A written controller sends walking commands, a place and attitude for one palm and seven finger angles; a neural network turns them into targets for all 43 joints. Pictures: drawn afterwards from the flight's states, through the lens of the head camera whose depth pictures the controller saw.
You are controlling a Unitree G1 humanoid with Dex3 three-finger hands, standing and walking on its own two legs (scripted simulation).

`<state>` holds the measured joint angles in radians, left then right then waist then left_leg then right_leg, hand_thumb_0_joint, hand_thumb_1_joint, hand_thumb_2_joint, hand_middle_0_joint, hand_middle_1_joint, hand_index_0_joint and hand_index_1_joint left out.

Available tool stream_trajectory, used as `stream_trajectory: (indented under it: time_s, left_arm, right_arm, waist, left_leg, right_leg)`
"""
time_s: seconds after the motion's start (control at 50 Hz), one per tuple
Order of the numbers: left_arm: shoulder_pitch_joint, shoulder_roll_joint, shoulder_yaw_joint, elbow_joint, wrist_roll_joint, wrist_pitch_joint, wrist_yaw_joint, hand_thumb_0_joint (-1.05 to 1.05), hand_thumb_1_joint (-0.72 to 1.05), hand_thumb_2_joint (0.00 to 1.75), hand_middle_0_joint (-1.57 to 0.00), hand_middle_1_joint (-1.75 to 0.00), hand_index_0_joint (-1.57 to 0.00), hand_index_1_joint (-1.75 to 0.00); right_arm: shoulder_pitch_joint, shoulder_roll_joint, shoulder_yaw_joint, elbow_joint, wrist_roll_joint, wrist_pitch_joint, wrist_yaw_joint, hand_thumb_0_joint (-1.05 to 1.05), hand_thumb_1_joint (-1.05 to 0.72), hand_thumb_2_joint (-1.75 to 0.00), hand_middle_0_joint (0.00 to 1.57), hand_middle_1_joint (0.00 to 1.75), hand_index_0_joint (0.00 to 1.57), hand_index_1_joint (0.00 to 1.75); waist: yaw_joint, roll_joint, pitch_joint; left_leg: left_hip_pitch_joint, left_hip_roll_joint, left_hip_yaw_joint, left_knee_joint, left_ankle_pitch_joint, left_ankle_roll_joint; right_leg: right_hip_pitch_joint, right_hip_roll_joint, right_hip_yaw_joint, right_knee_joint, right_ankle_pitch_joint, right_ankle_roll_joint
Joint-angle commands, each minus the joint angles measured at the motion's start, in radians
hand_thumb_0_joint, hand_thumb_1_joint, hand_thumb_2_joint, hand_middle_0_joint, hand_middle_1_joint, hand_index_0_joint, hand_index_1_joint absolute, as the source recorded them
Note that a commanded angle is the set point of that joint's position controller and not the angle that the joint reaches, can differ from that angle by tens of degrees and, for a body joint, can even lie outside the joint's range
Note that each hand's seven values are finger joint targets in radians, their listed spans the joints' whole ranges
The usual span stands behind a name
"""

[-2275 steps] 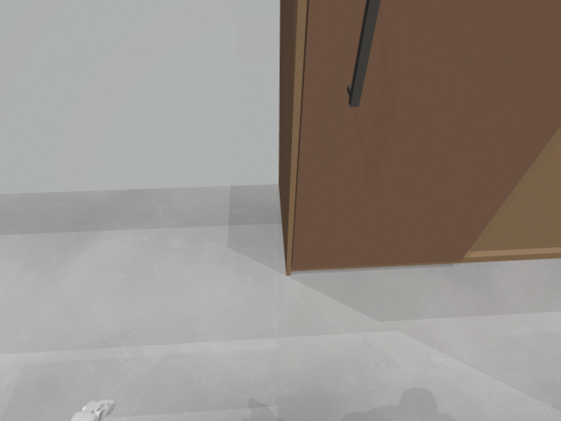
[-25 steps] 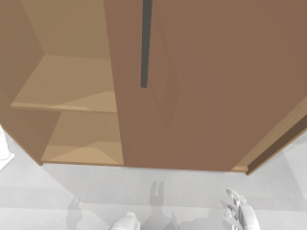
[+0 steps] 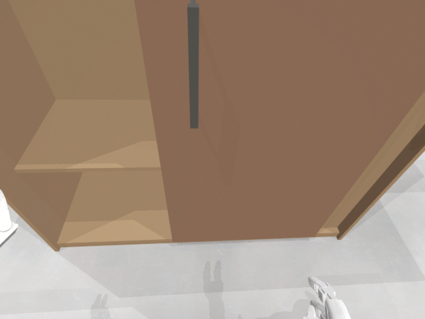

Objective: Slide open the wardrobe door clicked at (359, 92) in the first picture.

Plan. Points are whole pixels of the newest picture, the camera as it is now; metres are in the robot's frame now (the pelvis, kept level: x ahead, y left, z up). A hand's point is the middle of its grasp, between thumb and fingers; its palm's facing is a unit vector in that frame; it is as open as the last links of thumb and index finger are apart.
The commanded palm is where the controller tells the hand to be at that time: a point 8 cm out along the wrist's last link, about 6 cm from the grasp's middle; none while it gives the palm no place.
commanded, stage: stop stepping back and stand still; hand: left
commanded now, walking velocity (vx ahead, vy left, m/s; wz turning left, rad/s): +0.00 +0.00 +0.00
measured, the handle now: (193, 71) +0.56 +0.08 +0.19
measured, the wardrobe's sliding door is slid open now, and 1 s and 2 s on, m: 0.54 0.54 0.54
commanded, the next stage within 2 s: let the arm hang, fingers relaxed in 0.12 s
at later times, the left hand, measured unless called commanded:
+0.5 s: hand out of the picture +0.11 +0.17 -0.16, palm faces +0.00 -0.98 -0.18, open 7.4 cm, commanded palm none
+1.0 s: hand out of the picture -0.02 +0.18 -0.17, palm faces +0.07 -0.98 -0.19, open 7.4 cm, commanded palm none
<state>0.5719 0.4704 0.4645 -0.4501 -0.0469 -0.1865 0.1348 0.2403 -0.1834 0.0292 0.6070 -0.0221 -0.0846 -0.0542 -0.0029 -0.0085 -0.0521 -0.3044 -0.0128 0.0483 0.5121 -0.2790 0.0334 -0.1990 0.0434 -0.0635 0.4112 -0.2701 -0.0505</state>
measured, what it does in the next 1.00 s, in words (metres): stands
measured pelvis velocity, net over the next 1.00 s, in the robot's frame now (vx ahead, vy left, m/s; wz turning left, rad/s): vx -0.01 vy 0.01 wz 0.04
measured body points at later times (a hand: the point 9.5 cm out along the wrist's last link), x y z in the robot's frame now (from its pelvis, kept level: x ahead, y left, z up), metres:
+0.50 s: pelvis +0.02 -0.01 -0.01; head +0.04 +0.00 +0.44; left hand +0.11 +0.22 -0.14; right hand +0.12 -0.25 -0.14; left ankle -0.01 +0.11 -0.74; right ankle -0.02 -0.11 -0.74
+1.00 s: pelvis -0.01 +0.01 +0.00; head +0.01 +0.01 +0.45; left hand -0.02 +0.23 -0.16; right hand +0.01 -0.22 -0.16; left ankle -0.01 +0.11 -0.74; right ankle -0.02 -0.11 -0.74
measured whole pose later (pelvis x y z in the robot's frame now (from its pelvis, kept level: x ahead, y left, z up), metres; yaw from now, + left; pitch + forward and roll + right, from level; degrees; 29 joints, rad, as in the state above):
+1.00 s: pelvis -0.01 +0.01 +0.00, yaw +2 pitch +0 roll +0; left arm 0.28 0.16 0.00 1.13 0.00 0.01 0.02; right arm 0.26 -0.16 0.01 1.11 -0.02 0.01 -0.04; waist 0.00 0.01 0.03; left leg -0.20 -0.04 -0.02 0.43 -0.23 0.03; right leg -0.15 0.02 0.00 0.41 -0.25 -0.01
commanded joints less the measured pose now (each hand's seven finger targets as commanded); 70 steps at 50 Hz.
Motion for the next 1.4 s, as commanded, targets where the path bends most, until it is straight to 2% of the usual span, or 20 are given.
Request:
stream_trajectory:
  time_s: [0.0, 0.06, 0.08, 0.12, 0.18, 0.2, 0.22, 0.24, 0.28, 0.32, 0.34, 0.36, 0.38, 0.4, 0.42, 0.5, 0.56, 0.72, 0.92, 1.38]
  left_arm:
    - [-0.188, 0.083, 0.01, -0.089, 0.0, -0.029, 0.01, 0.0, 0.9, 0.9, -0.2, -0.3, -0.2, -0.3]
    - [-0.279, 0.07, -0.032, -0.154, 0.009, -0.039, 0.014, 0.0, 0.9, 0.9, -0.2, -0.3, -0.2, -0.3]
    - [-0.317, 0.111, -0.007, -0.214, 0.013, -0.046, 0.021, 0.0, 0.9, 0.9, -0.2, -0.3, -0.2, -0.3]
    - [-0.285, 0.113, 0.001, -0.277, 0.022, -0.06, 0.032, 0.0, 0.9, 0.9, -0.2, -0.3, -0.2, -0.3]
    - [-0.17, 0.21, 0.107, -0.332, 0.028, -0.062, 0.042, 0.0, 0.9, 0.9, -0.2, -0.3, -0.2, -0.3]
    - [-0.156, -0.104, -0.351, 0.56, 0.078, 0.085, -0.09, 0.0, 0.9, 0.9, -0.2, -0.3, -0.2, -0.3]
    - [-0.159, -0.121, -0.322, 0.606, 0.082, 0.167, -0.112, 0.0, 0.9, 0.9, -0.2, -0.3, -0.2, -0.3]
    - [-0.129, -0.156, -0.335, 0.593, 0.078, 0.192, -0.117, 0.0, 0.9, 0.9, -0.2, -0.3, -0.2, -0.3]
    - [-0.212, -0.176, -0.368, 0.666, 0.078, 0.189, -0.118, 0.0, 0.9, 0.9, -0.2, -0.3, -0.2, -0.3]
    - [-0.251, -0.153, -0.386, 0.756, 0.076, 0.189, -0.121, 0.0, 0.9, 0.9, -0.2, -0.3, -0.2, -0.3]
    - [-0.24, -0.143, -0.387, 0.824, 0.078, 0.186, -0.121, 0.0, 0.9, 0.9, -0.2, -0.3, -0.2, -0.3]
    - [-0.215, -0.11, -0.382, 0.894, 0.08, 0.18, -0.118, 0.0, 0.9, 0.9, -0.2, -0.3, -0.2, -0.3]
    - [-0.219, -0.062, -0.384, 0.949, 0.081, 0.175, -0.116, 0.0, 0.9, 0.9, -0.2, -0.3, -0.2, -0.3]
    - [-0.258, -0.04, -0.394, 0.993, 0.077, 0.177, -0.121, 0.0, 0.9, 0.9, -0.2, -0.3, -0.2, -0.3]
    - [-0.306, -0.043, -0.403, 1.035, 0.074, 0.181, -0.122, 0.0, 0.9, 0.9, -0.2, -0.3, -0.2, -0.3]
    - [-0.333, -0.102, -0.42, 1.186, 0.06, 0.179, -0.112, 0.0, 0.9, 0.9, -0.2, -0.3, -0.2, -0.3]
    - [-0.276, -0.162, -0.411, 1.29, 0.055, 0.18, -0.105, 0.0, 0.9, 0.9, -0.2, -0.3, -0.2, -0.3]
    - [-0.256, -0.183, -0.44, 1.463, 0.053, 0.188, -0.109, 0.0, 0.9, 0.9, -0.2, -0.3, -0.2, -0.3]
    - [-0.237, -0.211, -0.45, 1.555, 0.053, 0.187, -0.106, 0.0, 0.9, 0.9, -0.2, -0.3, -0.2, -0.3]
    - [-0.228, -0.239, -0.442, 1.583, 0.055, 0.179, -0.1, 0.0, 0.9, 0.9, -0.2, -0.3, -0.2, -0.3]
  right_arm:
    - [-0.119, -0.156, -0.076, -0.121, 0.023, -0.045, -0.019, 0.0, -0.9, -0.9, 0.2, 0.3, 0.2, 0.3]
    - [-0.118, -0.158, -0.063, -0.113, 0.021, -0.071, -0.027, 0.0, -0.9, -0.9, 0.2, 0.3, 0.2, 0.3]
    - [-0.143, -0.161, -0.059, -0.107, 0.018, -0.078, -0.038, 0.0, -0.9, -0.9, 0.2, 0.3, 0.2, 0.3]
    - [-0.14, -0.179, -0.067, -0.121, 0.014, -0.094, -0.043, 0.0, -0.9, -0.9, 0.2, 0.3, 0.2, 0.3]
    - [-0.123, -0.157, -0.057, -0.136, 0.014, -0.098, -0.031, 0.0, -0.9, -0.9, 0.2, 0.3, 0.2, 0.3]
    - [-0.121, -0.341, -0.131, 0.093, 0.026, -0.11, 0.042, 0.0, -0.9, -0.9, 0.2, 0.3, 0.2, 0.3]
    - [-0.033, -0.275, -0.127, 0.099, 0.021, -0.031, 0.045, 0.0, -0.9, -0.9, 0.2, 0.3, 0.2, 0.3]
    - [-0.032, -0.257, -0.11, 0.076, 0.02, -0.007, 0.04, 0.0, -0.9, -0.9, 0.2, 0.3, 0.2, 0.3]
    - [-0.015, -0.22, -0.093, 0.078, -0.002, 0.006, 0.036, 0.0, -0.9, -0.9, 0.2, 0.3, 0.2, 0.3]
    - [-0.015, -0.231, -0.084, 0.088, -0.015, 0.014, 0.028, 0.0, -0.9, -0.9, 0.2, 0.3, 0.2, 0.3]
    - [-0.043, -0.232, -0.082, 0.094, -0.013, 0.02, 0.028, 0.0, -0.9, -0.9, 0.2, 0.3, 0.2, 0.3]
    - [-0.063, -0.209, -0.078, 0.099, -0.004, 0.026, 0.028, 0.0, -0.9, -0.9, 0.2, 0.3, 0.2, 0.3]
    - [-0.058, -0.174, -0.072, 0.1, 0.006, 0.033, 0.034, 0.0, -0.9, -0.9, 0.2, 0.3, 0.2, 0.3]
    - [-0.04, -0.155, -0.068, 0.118, 0.006, 0.044, 0.038, 0.0, -0.9, -0.9, 0.2, 0.3, 0.2, 0.3]
    - [-0.035, -0.145, -0.07, 0.137, -0.002, 0.058, 0.036, 0.0, -0.9, -0.9, 0.2, 0.3, 0.2, 0.3]
    - [0.005, -0.12, -0.058, 0.222, -0.007, 0.073, 0.024, 0.0, -0.9, -0.9, 0.2, 0.3, 0.2, 0.3]
    - [0.012, -0.107, -0.054, 0.285, -0.007, 0.068, 0.01, 0.0, -0.9, -0.9, 0.2, 0.3, 0.2, 0.3]
    - [0.051, -0.093, -0.048, 0.392, 0.005, 0.085, 0.005, 0.0, -0.9, -0.9, 0.2, 0.3, 0.2, 0.3]
    - [0.068, -0.073, -0.041, 0.476, 0.002, 0.082, 0.006, 0.0, -0.9, -0.9, 0.2, 0.3, 0.2, 0.3]
    - [0.086, -0.049, -0.045, 0.503, 0.005, 0.073, -0.002, 0.0, -0.9, -0.9, 0.2, 0.3, 0.2, 0.3]
  waist:
    - [0.003, -0.201, 0.03]
    - [-0.015, -0.095, 0.003]
    - [-0.012, 0.027, -0.017]
    - [0.016, 0.224, -0.06]
    - [0.022, 0.192, -0.115]
    - [-0.034, 0.127, 0.028]
    - [-0.012, 0.06, -0.045]
    - [-0.003, 0.109, -0.045]
    - [-0.012, 0.039, -0.091]
    - [-0.001, -0.041, -0.092]
    - [0.026, -0.071, -0.108]
    - [0.04, -0.145, -0.14]
    - [0.029, -0.181, -0.146]
    - [0.007, -0.143, -0.09]
    - [-0.011, -0.111, -0.029]
    - [-0.026, -0.023, -0.003]
    - [-0.001, 0.167, -0.043]
    - [-0.004, -0.009, 0.064]
    - [-0.002, 0.008, 0.133]
    - [-0.002, 0.015, 0.113]
  left_leg:
    - [-0.099, 0.041, -0.074, 0.302, -0.077, -0.01]
    - [0.041, 0.062, -0.076, 0.047, 0.01, 0.004]
    - [0.129, 0.056, -0.073, -0.055, 0.116, 0.005]
    - [0.179, 0.142, -0.204, -0.114, 0.344, 0.037]
    - [0.193, 0.126, -0.176, -0.036, 0.697, 0.016]
    - [0.092, 0.118, -0.191, 0.051, 0.882, 0.035]
    - [0.127, 0.147, -0.205, 0.022, 0.969, 0.041]
    - [0.142, 0.177, -0.218, 0.017, 0.985, 0.057]
    - [0.195, 0.242, -0.337, -0.004, 1.019, 0.134]
    - [0.186, 0.252, -0.349, 0.011, 0.93, 0.152]
    - [0.146, 0.205, -0.293, 0.051, 0.863, 0.115]
    - [0.061, 0.117, -0.205, 0.116, 0.658, 0.053]
    - [-0.042, 0.034, -0.141, 0.133, 0.326, -0.002]
    - [-0.049, -0.003, -0.1, 0.144, 0.01, -0.018]
    - [-0.031, -0.011, -0.084, 0.149, -0.081, -0.017]
    - [0.105, 0.042, -0.114, 0.031, 0.271, -0.009]
    - [0.157, 0.083, -0.151, 0.007, 0.437, 0.013]
    - [0.115, 0.089, -0.172, -0.097, 0.199, 0.024]
    - [0.098, 0.091, -0.185, -0.17, 0.119, 0.026]
    - [0.112, 0.094, -0.189, -0.169, 0.2, 0.028]
  right_leg:
    - [-0.076, -0.32, 0.422, -0.243, -0.223, -0.138]
    - [-0.066, -0.257, 0.245, -0.073, 0.046, -0.08]
    - [-0.077, -0.203, 0.181, 0.005, 0.106, -0.036]
    - [-0.061, -0.078, 0.092, 0.122, 0.152, 0.04]
    - [0.023, -0.068, 0.067, 0.167, 0.376, 0.041]
    - [-0.091, -0.114, 0.039, 0.3, 0.465, 0.037]
    - [-0.088, -0.093, 0.062, 0.282, 0.215, 0.034]
    - [-0.131, -0.073, 0.051, 0.312, 0.066, 0.043]
    - [-0.185, -0.044, 0.08, 0.363, -0.178, 0.044]
    - [-0.138, -0.049, 0.108, 0.287, -0.162, 0.05]
    - [-0.037, -0.065, 0.103, 0.182, 0.03, 0.049]
    - [0.101, -0.115, 0.155, 0.103, 0.364, 0.036]
    - [0.174, -0.235, 0.277, 0.087, 0.572, -0.02]
    - [0.11, -0.32, 0.329, 0.041, 0.548, -0.078]
    - [0.05, -0.316, 0.322, 0.026, 0.499, -0.106]
    - [0.006, -0.198, 0.222, 0.06, 0.529, -0.038]
    - [0.041, -0.145, 0.177, 0.049, 0.388, -0.005]
    - [0.019, -0.122, 0.155, -0.063, 0.144, -0.002]
    - [-0.019, -0.113, 0.15, -0.088, 0.035, 0.003]
    - [0.004, -0.119, 0.135, -0.074, 0.096, 0.008]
